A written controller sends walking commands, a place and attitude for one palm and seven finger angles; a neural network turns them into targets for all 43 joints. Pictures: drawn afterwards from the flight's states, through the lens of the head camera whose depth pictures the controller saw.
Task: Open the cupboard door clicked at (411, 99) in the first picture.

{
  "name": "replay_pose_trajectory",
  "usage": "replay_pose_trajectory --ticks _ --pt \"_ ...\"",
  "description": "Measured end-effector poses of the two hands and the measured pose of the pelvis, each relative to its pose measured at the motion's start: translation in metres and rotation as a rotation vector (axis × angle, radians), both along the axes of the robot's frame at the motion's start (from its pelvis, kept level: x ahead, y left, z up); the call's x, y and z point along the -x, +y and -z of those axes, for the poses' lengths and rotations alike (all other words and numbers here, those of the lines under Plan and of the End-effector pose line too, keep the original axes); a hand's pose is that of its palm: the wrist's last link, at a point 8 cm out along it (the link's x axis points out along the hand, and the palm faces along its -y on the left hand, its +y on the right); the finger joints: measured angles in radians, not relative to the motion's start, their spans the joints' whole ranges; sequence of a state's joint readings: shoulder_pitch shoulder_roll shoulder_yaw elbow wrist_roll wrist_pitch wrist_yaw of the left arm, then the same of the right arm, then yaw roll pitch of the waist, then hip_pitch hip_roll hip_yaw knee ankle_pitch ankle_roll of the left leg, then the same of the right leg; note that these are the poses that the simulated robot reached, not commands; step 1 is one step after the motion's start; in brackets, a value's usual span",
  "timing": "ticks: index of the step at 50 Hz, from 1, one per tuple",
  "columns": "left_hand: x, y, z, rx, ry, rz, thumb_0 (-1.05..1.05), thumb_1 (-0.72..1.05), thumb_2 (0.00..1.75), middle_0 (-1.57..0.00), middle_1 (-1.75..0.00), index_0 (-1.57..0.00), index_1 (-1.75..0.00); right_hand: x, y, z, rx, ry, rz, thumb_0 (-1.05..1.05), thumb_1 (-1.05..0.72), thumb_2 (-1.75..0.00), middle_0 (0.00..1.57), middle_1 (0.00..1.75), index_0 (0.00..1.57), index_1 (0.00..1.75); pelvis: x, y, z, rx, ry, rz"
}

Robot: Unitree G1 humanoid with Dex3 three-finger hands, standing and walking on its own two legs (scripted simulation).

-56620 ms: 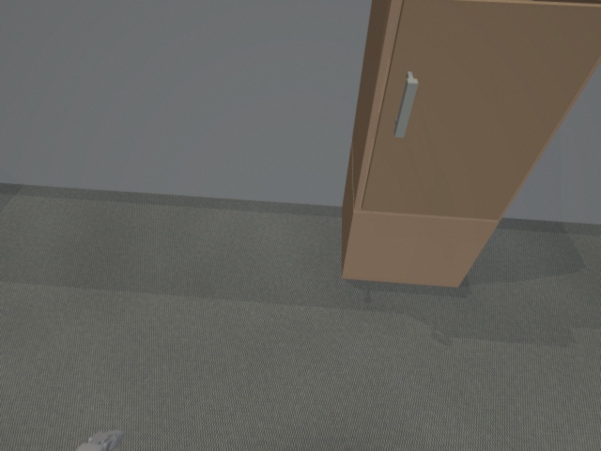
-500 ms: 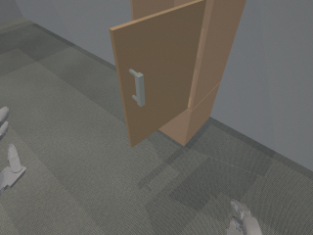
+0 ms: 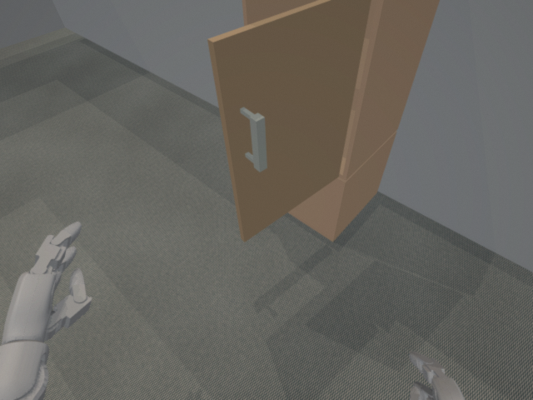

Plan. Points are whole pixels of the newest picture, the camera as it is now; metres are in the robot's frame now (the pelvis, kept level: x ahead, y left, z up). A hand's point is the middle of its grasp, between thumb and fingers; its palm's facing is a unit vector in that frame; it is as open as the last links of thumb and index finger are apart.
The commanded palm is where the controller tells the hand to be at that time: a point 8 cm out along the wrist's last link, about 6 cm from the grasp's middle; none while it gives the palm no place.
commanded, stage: let the arm hang, fingers relaxed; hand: left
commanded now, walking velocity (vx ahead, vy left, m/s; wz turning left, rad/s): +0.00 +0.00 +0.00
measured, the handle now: (253, 139) +0.61 +0.07 +0.04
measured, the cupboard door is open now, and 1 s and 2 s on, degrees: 82 82 82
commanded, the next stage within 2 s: look to check the result in 1.02 s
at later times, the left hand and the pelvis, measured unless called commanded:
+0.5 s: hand out of the picture +0.00 +0.21 -0.16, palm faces +0.03 -0.95 -0.31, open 7.3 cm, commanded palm none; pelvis +0.00 -0.02 +0.00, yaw +2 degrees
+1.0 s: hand out of the picture +0.12 +0.21 -0.14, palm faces +0.00 -0.95 -0.32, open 7.4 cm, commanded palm none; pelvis +0.03 -0.02 +0.01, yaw +1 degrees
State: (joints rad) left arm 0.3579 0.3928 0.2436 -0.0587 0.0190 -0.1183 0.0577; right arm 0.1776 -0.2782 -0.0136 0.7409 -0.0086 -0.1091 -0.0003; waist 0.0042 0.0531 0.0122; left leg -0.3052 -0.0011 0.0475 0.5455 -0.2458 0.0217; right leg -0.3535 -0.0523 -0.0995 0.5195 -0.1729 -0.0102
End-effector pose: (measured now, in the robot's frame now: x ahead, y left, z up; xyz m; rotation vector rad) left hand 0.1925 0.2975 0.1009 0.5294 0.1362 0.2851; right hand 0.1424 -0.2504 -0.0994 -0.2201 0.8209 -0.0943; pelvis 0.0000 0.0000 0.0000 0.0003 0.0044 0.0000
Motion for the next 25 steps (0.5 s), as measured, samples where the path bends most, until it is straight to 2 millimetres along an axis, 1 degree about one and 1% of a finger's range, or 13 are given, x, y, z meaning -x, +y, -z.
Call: replay_pose_trajectory --ticks 1,3,4,6,8,9,11,12,14,16,18,22,25 --pt "0.000 0.000 0.030 0.039 0.127 -0.021 0.00 0.90 0.89 -0.20 -0.30 -0.20 -0.30 0.002 -0.003 0.008 -0.002 0.030 0.000 0.01 -0.90 -0.90 0.21 0.30 0.20 0.30 0.002 0.001 0.002 -0.005 0.003 -0.004" --pt "0.012 -0.006 0.089 0.112 0.376 -0.057 0.00 0.90 0.89 -0.20 -0.30 -0.20 -0.30 0.008 -0.010 0.020 -0.004 0.079 0.010 0.01 -0.91 -0.90 0.21 0.30 0.20 0.30 0.004 0.000 0.006 -0.014 0.001 -0.008" --pt "0.023 -0.013 0.116 0.147 0.488 -0.068 0.00 0.91 0.89 -0.20 -0.30 -0.20 -0.30 0.013 -0.013 0.024 -0.004 0.104 0.018 0.01 -0.91 -0.90 0.21 0.30 0.20 0.30 0.005 -0.001 0.007 -0.017 -0.002 -0.006" --pt "0.050 -0.031 0.161 0.219 0.678 -0.079 0.01 0.91 0.89 -0.20 -0.30 -0.20 -0.30 0.027 -0.019 0.029 0.002 0.159 0.034 0.01 -0.91 -0.90 0.21 0.30 0.20 0.30 0.007 -0.004 0.008 -0.019 -0.008 -0.006" --pt "0.080 -0.051 0.196 0.296 0.826 -0.088 0.01 0.91 0.89 -0.20 -0.30 -0.20 -0.30 0.045 -0.024 0.031 0.019 0.229 0.047 0.01 -0.91 -0.90 0.21 0.30 0.20 0.30 0.008 -0.008 0.008 -0.019 -0.016 -0.012" --pt "0.095 -0.061 0.210 0.334 0.888 -0.094 0.01 0.91 0.89 -0.20 -0.30 -0.20 -0.30 0.056 -0.026 0.031 0.031 0.269 0.052 0.01 -0.91 -0.90 0.21 0.30 0.20 0.30 0.008 -0.009 0.008 -0.018 -0.020 -0.014" --pt "0.123 -0.080 0.232 0.403 0.992 -0.106 0.01 0.91 0.89 -0.21 -0.30 -0.20 -0.30 0.078 -0.029 0.031 0.051 0.353 0.064 0.01 -0.91 -0.90 0.20 0.30 0.20 0.30 0.009 -0.012 0.007 -0.013 -0.026 -0.019" --pt "0.134 -0.085 0.238 0.432 1.027 -0.127 0.01 0.92 0.89 -0.21 -0.30 -0.20 -0.30 0.090 -0.030 0.030 0.060 0.395 0.069 0.01 -0.91 -0.90 0.20 0.30 0.20 0.30 0.009 -0.013 0.006 -0.011 -0.027 -0.022" --pt "0.153 -0.083 0.244 0.455 1.067 -0.179 0.01 0.95 0.89 -0.21 -0.30 -0.20 -0.30 0.110 -0.031 0.029 0.071 0.474 0.073 0.01 -0.91 -0.90 0.20 0.30 0.20 0.30 0.010 -0.016 0.004 -0.006 -0.026 -0.028" --pt "0.169 -0.079 0.245 0.461 1.104 -0.213 0.00 0.96 0.89 -0.21 -0.30 -0.21 -0.30 0.126 -0.031 0.028 0.072 0.536 0.078 0.01 -0.91 -0.90 0.20 0.30 0.20 0.30 0.009 -0.018 0.002 -0.002 -0.025 -0.033" --pt "0.182 -0.072 0.243 0.454 1.132 -0.248 0.00 0.96 0.89 -0.21 -0.30 -0.21 -0.30 0.137 -0.030 0.029 0.067 0.576 0.084 0.01 -0.91 -0.90 0.20 0.30 0.20 0.30 0.009 -0.019 0.000 0.001 -0.024 -0.035" --pt "0.198 -0.054 0.233 0.415 1.166 -0.313 0.00 0.94 0.89 -0.21 -0.30 -0.20 -0.30 0.144 -0.028 0.033 0.044 0.602 0.095 0.01 -0.91 -0.90 0.20 0.30 0.20 0.30 0.007 -0.019 -0.003 0.001 -0.027 -0.035" --pt "0.199 -0.040 0.225 0.378 1.168 -0.347 0.01 0.93 0.89 -0.21 -0.30 -0.20 -0.30 0.141 -0.026 0.037 0.027 0.592 0.099 0.01 -0.91 -0.90 0.20 0.30 0.20 0.30 0.005 -0.019 -0.004 0.001 -0.029 -0.032"
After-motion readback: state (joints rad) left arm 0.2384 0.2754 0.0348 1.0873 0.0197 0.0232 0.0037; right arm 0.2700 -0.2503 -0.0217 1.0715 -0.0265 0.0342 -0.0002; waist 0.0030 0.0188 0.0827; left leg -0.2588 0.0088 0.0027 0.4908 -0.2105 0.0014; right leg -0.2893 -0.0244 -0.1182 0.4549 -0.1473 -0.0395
